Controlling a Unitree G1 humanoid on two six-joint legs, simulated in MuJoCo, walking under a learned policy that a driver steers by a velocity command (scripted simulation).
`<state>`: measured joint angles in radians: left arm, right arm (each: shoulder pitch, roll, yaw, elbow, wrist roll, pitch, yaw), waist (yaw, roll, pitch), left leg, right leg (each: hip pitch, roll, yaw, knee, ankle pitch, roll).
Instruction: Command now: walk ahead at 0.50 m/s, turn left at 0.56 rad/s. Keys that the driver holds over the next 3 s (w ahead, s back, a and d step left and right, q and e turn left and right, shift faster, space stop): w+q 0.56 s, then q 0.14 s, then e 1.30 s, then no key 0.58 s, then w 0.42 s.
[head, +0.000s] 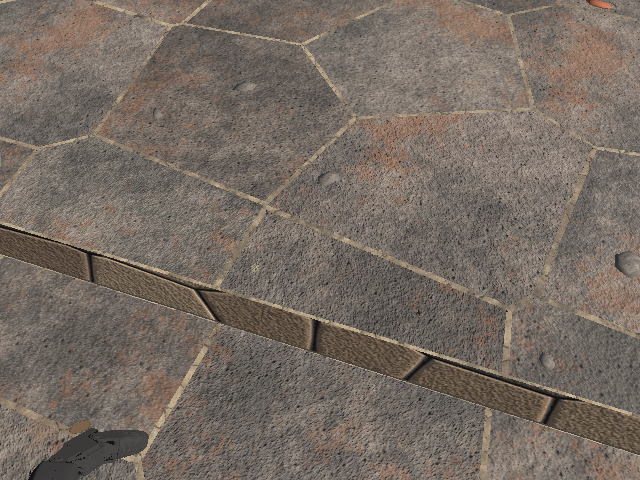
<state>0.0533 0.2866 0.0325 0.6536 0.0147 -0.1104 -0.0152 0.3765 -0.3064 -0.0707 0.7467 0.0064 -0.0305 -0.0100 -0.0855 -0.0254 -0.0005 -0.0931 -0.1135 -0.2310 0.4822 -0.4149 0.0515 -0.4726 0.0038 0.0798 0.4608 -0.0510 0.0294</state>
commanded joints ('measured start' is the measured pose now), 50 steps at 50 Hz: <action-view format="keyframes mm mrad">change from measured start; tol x32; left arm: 1 299 187 51 -13 83 -1 22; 50 334 230 57 148 5 73 26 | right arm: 1 -8 -105 -29 -73 -46 -23 20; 21 -385 -42 22 -171 -50 29 103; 26 39 -198 -43 -62 -78 11 50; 50 -10 -86 12 27 -15 4 -28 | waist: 1 181 -16 -180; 2 135 -346 -328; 21 141 -82 74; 27 7 322 -315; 50 95 -149 -129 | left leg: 1 -229 86 -47 364 334 40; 2 -512 -62 117 631 -139 -6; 15 -586 166 203 421 274 -43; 23 -363 81 353 131 186 60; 26 251 227 47 -8 9 195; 27 418 467 -496 -158 77 312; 33 -41 276 -18 -144 996 217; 46 29 277 132 -81 1070 107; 49 12 202 175 195 851 33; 50 -148 54 248 448 316 -14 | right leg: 1 494 -210 183 -18 -269 -92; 3 677 -438 693 -170 -490 -230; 24 499 -258 -267 56 670 -106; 26 143 -187 -310 616 265 -46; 27 -193 10 -216 913 -480 1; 28 -290 -31 -61 957 -426 -11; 47 152 10 -112 91 -131 -89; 50 471 -300 275 11 836 -294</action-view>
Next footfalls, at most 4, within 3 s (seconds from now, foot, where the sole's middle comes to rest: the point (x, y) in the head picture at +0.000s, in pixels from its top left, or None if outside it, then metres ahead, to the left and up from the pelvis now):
0.02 right None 0.17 -0.13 -0.77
0.50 left None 0.38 0.15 -0.77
0.98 right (269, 427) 0.60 0.08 -0.77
1.44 left None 0.50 0.28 -0.77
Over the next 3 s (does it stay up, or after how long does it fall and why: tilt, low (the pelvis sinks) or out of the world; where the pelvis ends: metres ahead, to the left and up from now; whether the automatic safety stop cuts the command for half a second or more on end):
stays up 0.56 0.12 0.01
